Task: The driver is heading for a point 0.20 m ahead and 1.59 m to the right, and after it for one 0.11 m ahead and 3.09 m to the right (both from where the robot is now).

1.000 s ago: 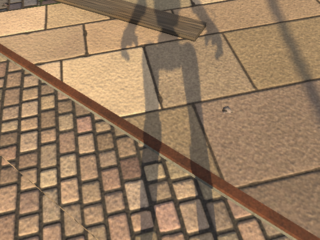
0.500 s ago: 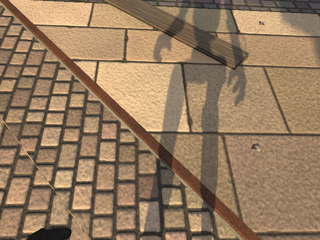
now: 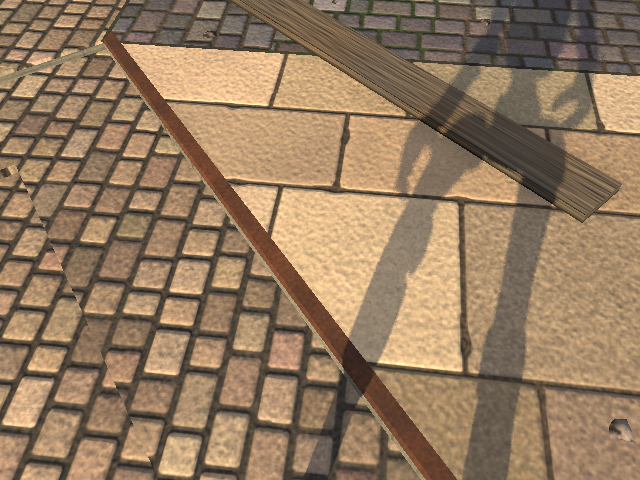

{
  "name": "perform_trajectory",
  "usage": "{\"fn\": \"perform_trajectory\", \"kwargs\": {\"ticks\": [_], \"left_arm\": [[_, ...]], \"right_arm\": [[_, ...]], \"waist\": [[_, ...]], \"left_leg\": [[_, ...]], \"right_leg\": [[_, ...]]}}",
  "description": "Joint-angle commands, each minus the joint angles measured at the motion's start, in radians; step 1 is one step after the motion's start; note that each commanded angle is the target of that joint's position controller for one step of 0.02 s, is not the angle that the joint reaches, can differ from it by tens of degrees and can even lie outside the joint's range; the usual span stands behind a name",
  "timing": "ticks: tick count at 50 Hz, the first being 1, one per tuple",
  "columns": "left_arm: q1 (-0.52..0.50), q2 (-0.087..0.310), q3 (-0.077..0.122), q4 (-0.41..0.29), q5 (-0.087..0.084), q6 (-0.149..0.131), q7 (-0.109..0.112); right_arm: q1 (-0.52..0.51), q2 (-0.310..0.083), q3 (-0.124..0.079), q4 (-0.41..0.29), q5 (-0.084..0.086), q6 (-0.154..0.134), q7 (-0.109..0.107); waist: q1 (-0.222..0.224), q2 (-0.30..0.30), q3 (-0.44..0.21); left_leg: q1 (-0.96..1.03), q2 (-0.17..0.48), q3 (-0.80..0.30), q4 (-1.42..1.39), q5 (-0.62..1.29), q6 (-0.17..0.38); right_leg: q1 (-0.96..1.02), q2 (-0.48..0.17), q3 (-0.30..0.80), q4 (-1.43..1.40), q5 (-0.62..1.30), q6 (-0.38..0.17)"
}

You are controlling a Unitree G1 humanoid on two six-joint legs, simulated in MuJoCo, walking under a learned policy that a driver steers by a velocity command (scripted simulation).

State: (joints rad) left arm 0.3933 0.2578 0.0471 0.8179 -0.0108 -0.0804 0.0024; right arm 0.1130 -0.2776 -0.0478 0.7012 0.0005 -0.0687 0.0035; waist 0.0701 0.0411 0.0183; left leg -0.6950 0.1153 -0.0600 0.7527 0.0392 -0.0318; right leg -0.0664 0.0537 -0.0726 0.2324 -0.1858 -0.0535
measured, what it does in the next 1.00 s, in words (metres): walks ahead, turning right: left foot, then right foot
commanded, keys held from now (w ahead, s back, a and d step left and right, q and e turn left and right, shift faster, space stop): e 1.00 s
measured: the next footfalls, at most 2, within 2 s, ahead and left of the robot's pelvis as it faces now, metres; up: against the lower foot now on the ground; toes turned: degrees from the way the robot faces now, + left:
left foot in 0.14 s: +0.27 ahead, +0.14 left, +0.00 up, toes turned -5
right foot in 0.56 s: +0.17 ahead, -0.10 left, +0.00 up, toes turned -22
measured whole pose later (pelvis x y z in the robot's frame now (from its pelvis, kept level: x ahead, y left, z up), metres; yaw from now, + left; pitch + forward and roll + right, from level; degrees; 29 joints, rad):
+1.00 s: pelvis +0.15 +0.01 -0.01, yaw -34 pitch +2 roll +2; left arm 0.18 0.31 0.06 0.56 -0.01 0.05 0.03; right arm 0.07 -0.29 -0.07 0.75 0.01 0.00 -0.01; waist 0.02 -0.01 0.03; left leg -0.34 -0.05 -0.08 0.64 -0.36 -0.07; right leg -0.34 0.10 0.19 0.52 -0.20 -0.04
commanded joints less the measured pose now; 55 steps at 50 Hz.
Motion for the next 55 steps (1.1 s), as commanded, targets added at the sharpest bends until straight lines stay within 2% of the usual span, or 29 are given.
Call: {"fn": "perform_trajectory", "kwargs": {"ticks": [1, 4, 6, 7, 8, 9, 10, 12, 15, 20, 23, 25, 27, 28, 29, 30, 31, 32, 33, 34, 35, 41, 47, 49, 51, 52, 53, 54, 55], "left_arm": [[0.003, 0.182, 0.043, -0.048, -0.006, 0.012, 0.013], [-0.029, 0.203, 0.053, -0.059, -0.016, 0.032, 0.021], [-0.072, 0.192, 0.052, -0.076, -0.018, 0.040, 0.025], [-0.058, 0.151, 0.038, -0.091, -0.006, 0.037, 0.022], [0.027, 0.056, 0.007, -0.118, 0.019, 0.031, 0.017], [0.142, 0.059, -0.005, -0.109, -0.003, 0.032, 0.016], [0.103, 0.158, 0.025, -0.093, -0.022, 0.048, 0.019], [-0.022, 0.164, 0.037, -0.117, -0.019, 0.085, 0.029], [-0.007, 0.128, 0.041, -0.135, -0.012, 0.140, 0.042], [-0.112, 0.097, 0.026, -0.195, 0.004, 0.143, 0.027], [-0.146, 0.123, 0.030, -0.220, 0.003, 0.145, 0.009], [-0.148, 0.135, 0.036, -0.230, 0.002, 0.149, 0.000], [-0.096, 0.145, 0.049, -0.211, 0.008, 0.146, -0.004], [-0.067, 0.190, 0.066, -0.206, 0.015, 0.142, 0.004], [-0.064, 0.304, 0.089, -0.233, 0.011, 0.139, 0.024], [-0.084, 0.332, 0.087, -0.268, 0.043, 0.120, 0.017], [-0.110, 0.299, 0.081, -0.267, 0.049, 0.099, 0.010], [-0.163, 0.267, 0.075, -0.270, 0.032, 0.087, 0.012], [-0.207, 0.225, 0.063, -0.278, 0.015, 0.087, 0.017], [-0.234, 0.209, 0.054, -0.287, 0.006, 0.089, 0.023], [-0.235, 0.196, 0.047, -0.296, 0.009, 0.091, 0.029], [-0.184, 0.221, 0.060, -0.306, 0.007, 0.104, 0.048], [-0.211, 0.226, 0.068, -0.321, 0.003, 0.116, 0.031], [-0.228, 0.224, 0.069, -0.323, -0.005, 0.120, 0.027], [-0.267, 0.219, 0.069, -0.328, -0.022, 0.126, 0.029], [-0.256, 0.197, 0.065, -0.329, -0.022, 0.127, 0.032], [-0.194, 0.140, 0.051, -0.321, -0.008, 0.126, 0.027], [-0.208, 0.199, 0.071, -0.342, -0.014, 0.117, 0.028], [-0.177, 0.268, 0.094, -0.312, 0.001, 0.113, 0.028]], "right_arm": [[-0.105, -0.010, 0.006, -0.084, 0.000, -0.026, 0.019], [-0.081, -0.080, -0.019, -0.089, -0.003, -0.033, 0.026], [0.039, -0.121, -0.040, -0.052, -0.013, -0.042, 0.019], [0.122, -0.176, -0.056, -0.039, -0.024, -0.046, 0.009], [0.182, -0.245, -0.066, -0.053, -0.055, -0.038, -0.004], [0.182, -0.217, -0.056, -0.074, -0.042, -0.019, -0.003], [0.154, -0.149, -0.042, -0.091, -0.028, -0.003, -0.001], [0.053, -0.090, -0.021, -0.085, -0.011, 0.012, -0.007], [-0.056, -0.095, -0.024, -0.075, -0.032, 0.020, -0.012], [-0.079, -0.129, -0.039, -0.052, -0.019, 0.024, -0.033], [-0.072, -0.160, -0.050, -0.035, -0.010, 0.040, -0.030], [-0.074, -0.173, -0.055, -0.023, 0.005, 0.048, -0.025], [-0.064, -0.157, -0.053, -0.003, 0.023, 0.059, -0.024], [-0.011, -0.117, -0.046, 0.022, 0.019, 0.067, -0.023], [0.017, -0.062, -0.031, 0.006, -0.029, 0.074, -0.019], [-0.076, -0.100, -0.042, -0.036, -0.030, 0.074, -0.030], [-0.110, -0.123, -0.052, -0.039, -0.011, 0.076, -0.036], [-0.091, -0.122, -0.056, -0.031, -0.001, 0.078, -0.040], [-0.077, -0.121, -0.060, -0.011, -0.009, 0.080, -0.047], [-0.070, -0.123, -0.062, -0.011, -0.018, 0.080, -0.050], [-0.062, -0.118, -0.062, -0.011, -0.016, 0.076, -0.047], [-0.084, -0.083, -0.043, -0.021, 0.000, 0.066, -0.036], [-0.068, -0.101, -0.045, -0.024, 0.014, 0.054, -0.016], [-0.046, -0.106, -0.048, -0.024, 0.016, 0.045, -0.007], [0.018, -0.108, -0.055, -0.006, 0.014, 0.037, 0.000], [0.048, -0.143, -0.067, 0.002, 0.006, 0.037, -0.002], [0.040, -0.207, -0.078, -0.013, -0.011, 0.046, -0.011], [0.014, -0.231, -0.081, -0.015, -0.041, 0.048, -0.008], [-0.035, -0.170, -0.065, -0.048, -0.036, 0.042, -0.012]], "waist": [[-0.002, -0.086, 0.054], [-0.039, -0.136, 0.000], [-0.102, -0.135, -0.067], [-0.127, -0.084, -0.160], [-0.103, 0.145, -0.313], [-0.087, 0.304, -0.468], [-0.108, 0.168, -0.434], [-0.084, 0.057, -0.246], [-0.024, 0.126, -0.129], [-0.050, 0.084, -0.130], [-0.060, 0.092, -0.130], [-0.051, 0.093, -0.119], [-0.022, 0.055, -0.117], [-0.027, -0.055, -0.086], [-0.069, -0.372, -0.062], [-0.016, -0.348, -0.078], [-0.012, -0.250, -0.077], [-0.043, -0.209, -0.063], [-0.060, -0.166, -0.073], [-0.072, -0.174, -0.081], [-0.079, -0.177, -0.107], [-0.047, -0.177, -0.135], [-0.041, -0.202, -0.114], [-0.051, -0.206, -0.123], [-0.096, -0.188, -0.130], [-0.095, -0.147, -0.141], [-0.050, 0.075, -0.147], [-0.043, 0.263, -0.071], [-0.037, 0.146, -0.069]], "left_leg": [[0.156, -0.067, 0.042, -0.157, 0.082, -0.018], [0.207, -0.085, -0.013, -0.258, 0.027, 0.009], [0.372, -0.100, 0.007, -0.349, 0.066, 0.047], [0.570, -0.020, -0.028, -0.335, 0.289, 0.088], [0.925, 0.245, -0.250, -0.214, 0.713, 0.203], [1.032, 0.373, -0.446, -0.236, 0.695, 0.324], [0.940, 0.314, -0.391, -0.287, 0.506, 0.305], [0.724, 0.230, -0.226, -0.356, 0.252, 0.262], [0.426, 0.161, -0.064, -0.485, 0.028, 0.259], [0.437, 0.192, 0.038, -0.498, 0.019, 0.275], [0.464, 0.215, 0.060, -0.484, -0.003, 0.268], [0.490, 0.223, 0.072, -0.450, -0.025, 0.242], [0.464, 0.175, 0.126, -0.349, -0.129, 0.170], [0.389, 0.105, 0.187, -0.206, -0.252, 0.092], [0.132, -0.044, 0.278, 0.120, -0.622, -0.027], [0.030, -0.129, 0.102, 0.320, -0.725, -0.048], [0.013, -0.108, 0.036, 0.397, -0.647, -0.034], [0.002, -0.090, 0.015, 0.389, -0.546, -0.022], [0.002, -0.082, 0.006, 0.375, -0.485, -0.025], [0.025, -0.091, 0.010, 0.385, -0.441, -0.034], [0.056, -0.104, 0.008, 0.394, -0.412, -0.040], [0.119, -0.135, -0.016, 0.132, -0.377, -0.062], [0.257, -0.164, -0.028, -0.055, -0.430, -0.042], [0.302, -0.170, -0.029, -0.152, -0.415, -0.027], [0.434, -0.166, -0.010, -0.367, -0.254, -0.001], [0.550, -0.086, -0.055, -0.420, -0.156, 0.032], [0.653, 0.127, -0.238, -0.442, -0.010, 0.119], [0.573, 0.270, -0.429, -0.461, 0.148, 0.287], [0.551, 0.281, -0.384, -0.451, 0.165, 0.318]], "right_leg": [[-0.129, -0.219, 0.130, -0.066, 0.250, -0.151], [-0.015, -0.251, 0.198, 0.070, 0.341, -0.108], [-0.011, -0.213, 0.208, 0.232, 0.384, -0.060], [-0.088, -0.146, 0.180, 0.402, 0.274, -0.018], [-0.389, -0.036, 0.123, 0.724, -0.210, 0.044], [-0.532, 0.002, 0.159, 0.954, -0.569, 0.072], [-0.557, -0.045, 0.200, 1.052, -0.497, 0.087], [-0.606, -0.107, 0.156, 1.053, -0.379, 0.117], [-0.454, -0.123, 0.106, 0.989, -0.264, 0.145], [-0.385, -0.155, 0.084, 0.739, -0.163, 0.119], [-0.325, -0.145, 0.049, 0.629, -0.154, 0.089], [-0.287, -0.133, 0.028, 0.528, -0.150, 0.062], [-0.173, -0.086, -0.003, 0.343, -0.041, 0.016], [-0.107, -0.111, 0.088, 0.218, 0.103, -0.029], [0.003, -0.362, 0.435, 0.145, 0.430, -0.146], [-0.094, -0.445, 0.582, 0.087, 0.397, -0.301], [-0.112, -0.394, 0.519, 0.067, 0.265, -0.279], [-0.113, -0.339, 0.453, 0.074, 0.181, -0.217], [-0.100, -0.304, 0.418, 0.089, 0.155, -0.173], [-0.112, -0.286, 0.392, 0.102, 0.225, -0.163], [-0.109, -0.271, 0.378, 0.113, 0.289, -0.162], [-0.032, -0.255, 0.428, 0.143, 0.281, -0.178], [-0.080, -0.234, 0.550, 0.159, 0.274, -0.183], [-0.063, -0.221, 0.587, 0.181, 0.317, -0.174], [-0.105, -0.173, 0.577, 0.225, 0.287, -0.128], [-0.192, -0.129, 0.541, 0.274, 0.149, -0.081], [-0.338, -0.014, 0.388, 0.483, -0.208, -0.018], [-0.516, 0.084, 0.228, 0.681, -0.468, 0.043], [-0.512, 0.011, 0.251, 0.869, -0.427, 0.082]]}}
